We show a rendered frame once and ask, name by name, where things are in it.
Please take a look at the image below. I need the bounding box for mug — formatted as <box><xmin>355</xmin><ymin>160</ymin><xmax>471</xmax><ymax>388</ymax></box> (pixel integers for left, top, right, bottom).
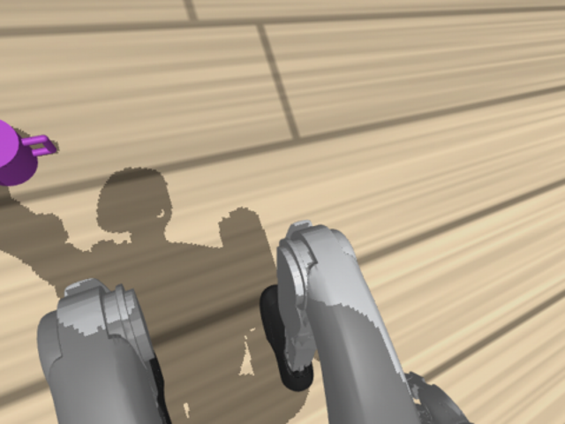
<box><xmin>0</xmin><ymin>119</ymin><xmax>57</xmax><ymax>186</ymax></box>

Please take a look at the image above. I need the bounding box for left robot foot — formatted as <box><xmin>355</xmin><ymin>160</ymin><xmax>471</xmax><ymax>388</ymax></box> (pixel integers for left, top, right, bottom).
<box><xmin>149</xmin><ymin>352</ymin><xmax>172</xmax><ymax>424</ymax></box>

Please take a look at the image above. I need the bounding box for right robot foot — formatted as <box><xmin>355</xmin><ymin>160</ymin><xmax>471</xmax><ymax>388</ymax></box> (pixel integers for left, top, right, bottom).
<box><xmin>260</xmin><ymin>284</ymin><xmax>313</xmax><ymax>391</ymax></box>

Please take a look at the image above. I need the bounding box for right robot hand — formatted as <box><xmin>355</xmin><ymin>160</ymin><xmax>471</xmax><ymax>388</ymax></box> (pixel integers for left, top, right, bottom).
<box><xmin>404</xmin><ymin>372</ymin><xmax>469</xmax><ymax>424</ymax></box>

